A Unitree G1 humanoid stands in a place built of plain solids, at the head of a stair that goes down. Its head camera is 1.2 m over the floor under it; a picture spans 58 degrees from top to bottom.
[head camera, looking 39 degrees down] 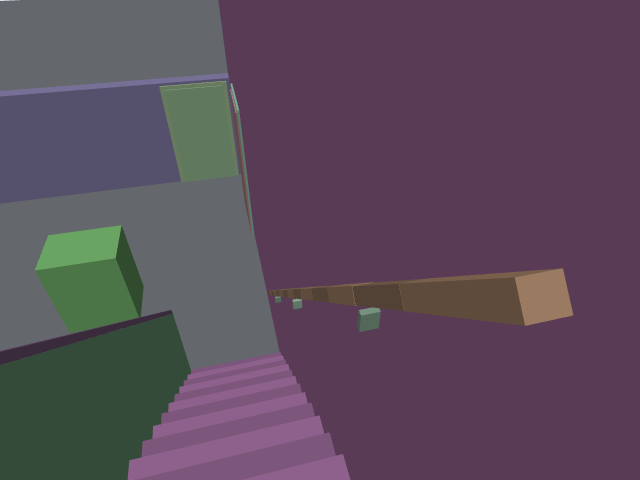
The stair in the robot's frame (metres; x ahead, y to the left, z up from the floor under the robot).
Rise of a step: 0.20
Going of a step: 0.20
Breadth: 0.97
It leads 14 degrees to the left of straight ahead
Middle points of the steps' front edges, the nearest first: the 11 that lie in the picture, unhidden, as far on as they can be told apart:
0.90 0.43 -0.80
1.10 0.47 -1.00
1.29 0.52 -1.20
1.49 0.57 -1.40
1.68 0.62 -1.60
1.87 0.67 -1.80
2.07 0.72 -2.00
2.26 0.76 -2.20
2.46 0.81 -2.40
2.65 0.86 -2.60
2.85 0.91 -2.80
